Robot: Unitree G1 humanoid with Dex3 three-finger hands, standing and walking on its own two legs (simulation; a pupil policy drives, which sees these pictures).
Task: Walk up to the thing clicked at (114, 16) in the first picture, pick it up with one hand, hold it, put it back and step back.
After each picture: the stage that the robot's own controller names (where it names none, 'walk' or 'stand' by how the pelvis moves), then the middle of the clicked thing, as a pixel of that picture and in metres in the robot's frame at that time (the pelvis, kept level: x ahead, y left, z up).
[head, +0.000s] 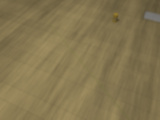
stand; (115, 17) +1.95 -0.45 -0.72
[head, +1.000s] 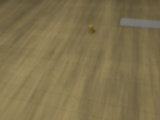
walk; (90, 29) +1.83 -0.01 -0.69
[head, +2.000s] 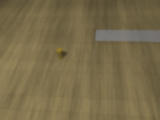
walk; (60, 53) +1.20 +0.34 -0.71
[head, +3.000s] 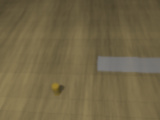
walk; (56, 89) +0.79 +0.31 -0.71
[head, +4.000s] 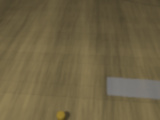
walk; (61, 118) +0.54 +0.21 -0.72
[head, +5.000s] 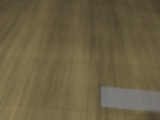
stand; out of the picture +0.41 +0.22 -0.71
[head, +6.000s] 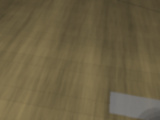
stand; out of the picture +0.38 +0.18 -0.72
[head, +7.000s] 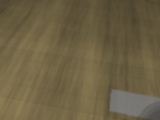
stand; out of the picture +0.35 +0.20 -0.70
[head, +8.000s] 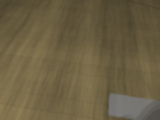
stand; out of the picture +0.34 +0.21 -0.72
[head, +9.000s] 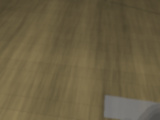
stand; out of the picture +0.34 +0.22 -0.73
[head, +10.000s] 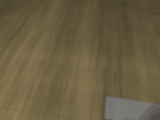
stand; out of the picture +0.33 +0.22 -0.73
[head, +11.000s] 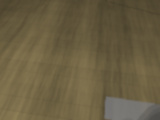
stand; out of the picture +0.33 +0.22 -0.73
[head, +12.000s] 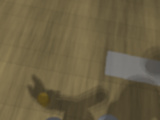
go down; (44, 100) +0.39 +0.20 -0.55
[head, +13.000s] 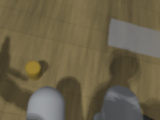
go down; (33, 71) +0.44 +0.21 -0.33
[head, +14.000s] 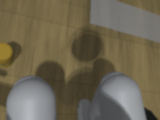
close in; (3, 56) +0.43 +0.23 -0.26
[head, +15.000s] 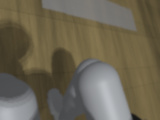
close; out of the picture +0.43 +0.26 -0.23
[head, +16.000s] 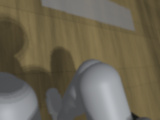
close; out of the picture +0.42 +0.27 -0.23
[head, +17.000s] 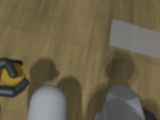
lift; (14, 79) +0.33 +0.24 -0.09
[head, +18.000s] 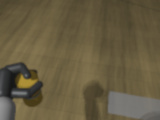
hold; (30, 89) +0.33 +0.18 +0.04
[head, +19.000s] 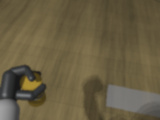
hold; (34, 90) +0.33 +0.18 +0.00
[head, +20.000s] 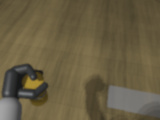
hold; (36, 89) +0.34 +0.17 +0.00
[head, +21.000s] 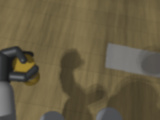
crouch; (27, 71) +0.40 +0.19 -0.08
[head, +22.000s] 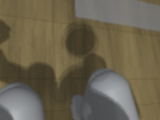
lower; out of the picture +0.51 +0.29 -0.22
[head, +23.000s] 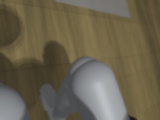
lower; out of the picture +0.50 +0.34 -0.24
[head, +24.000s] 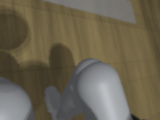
lower; out of the picture +0.50 +0.34 -0.23
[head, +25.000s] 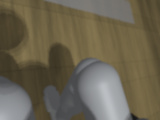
lower; out of the picture +0.50 +0.34 -0.23
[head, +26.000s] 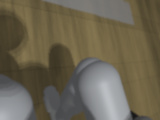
lower; out of the picture +0.50 +0.34 -0.23
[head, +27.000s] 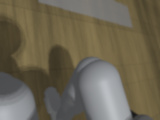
open; out of the picture +0.50 +0.33 -0.22
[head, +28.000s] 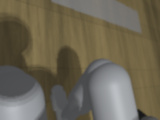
stand; out of the picture +0.52 +0.36 -0.22
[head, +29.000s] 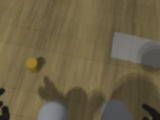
walk; (33, 66) +0.53 +0.28 -0.46
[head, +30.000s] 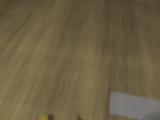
stand; out of the picture +0.48 +0.27 -0.66
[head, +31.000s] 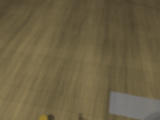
stand; out of the picture +0.48 +0.27 -0.67
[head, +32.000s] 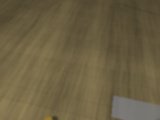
stand; out of the picture +0.49 +0.26 -0.71
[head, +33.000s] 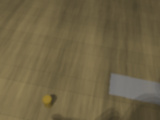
walk; (47, 101) +0.52 +0.23 -0.70
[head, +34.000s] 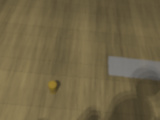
walk; (52, 87) +0.59 +0.20 -0.70
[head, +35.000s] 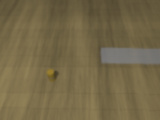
walk; (51, 75) +0.82 +0.33 -0.70
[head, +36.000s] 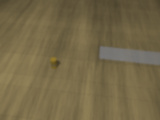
stand; (53, 63) +1.10 +0.30 -0.71
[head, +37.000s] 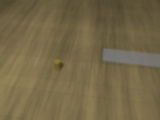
stand; (57, 65) +1.09 +0.28 -0.72
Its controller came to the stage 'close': yes
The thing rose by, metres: 0.70
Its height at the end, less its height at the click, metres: +0.00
